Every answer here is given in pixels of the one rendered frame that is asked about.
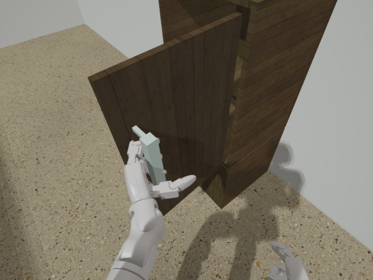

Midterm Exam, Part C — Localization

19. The right robot hand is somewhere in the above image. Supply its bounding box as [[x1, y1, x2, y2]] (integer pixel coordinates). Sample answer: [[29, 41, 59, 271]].
[[267, 241, 310, 280]]

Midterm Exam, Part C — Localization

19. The cupboard door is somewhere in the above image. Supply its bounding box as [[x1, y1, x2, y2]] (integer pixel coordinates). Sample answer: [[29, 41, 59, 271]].
[[88, 12, 242, 216]]

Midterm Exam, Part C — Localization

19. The left robot hand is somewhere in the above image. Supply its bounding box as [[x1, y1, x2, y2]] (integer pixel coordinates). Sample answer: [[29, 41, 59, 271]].
[[124, 138, 196, 205]]

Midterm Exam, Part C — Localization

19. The handle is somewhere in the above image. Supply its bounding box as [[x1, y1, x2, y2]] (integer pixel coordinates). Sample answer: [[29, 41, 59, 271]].
[[132, 126, 166, 186]]

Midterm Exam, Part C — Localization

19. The left robot forearm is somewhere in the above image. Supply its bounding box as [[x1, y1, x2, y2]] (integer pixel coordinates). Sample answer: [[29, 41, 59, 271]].
[[106, 198, 166, 280]]

